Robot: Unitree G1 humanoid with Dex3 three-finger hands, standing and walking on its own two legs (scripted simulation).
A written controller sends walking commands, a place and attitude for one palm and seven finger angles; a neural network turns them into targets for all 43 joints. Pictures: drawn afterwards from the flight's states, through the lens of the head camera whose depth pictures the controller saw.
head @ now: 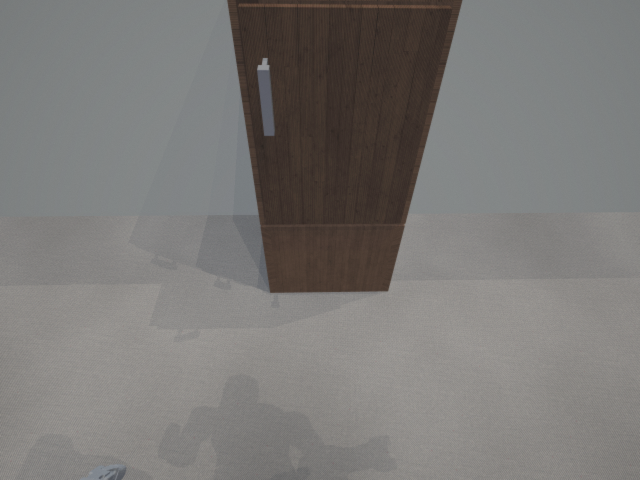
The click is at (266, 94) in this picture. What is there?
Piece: cupboard door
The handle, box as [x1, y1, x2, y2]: [257, 58, 274, 135]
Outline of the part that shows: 263,58 262,64 258,65 257,68 264,135 273,135 274,125 269,65 267,64 267,58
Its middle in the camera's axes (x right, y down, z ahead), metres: -0.12 -0.31 +0.84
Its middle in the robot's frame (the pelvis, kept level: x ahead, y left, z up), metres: +0.84 +0.16 +0.06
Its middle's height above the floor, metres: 0.83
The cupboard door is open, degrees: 0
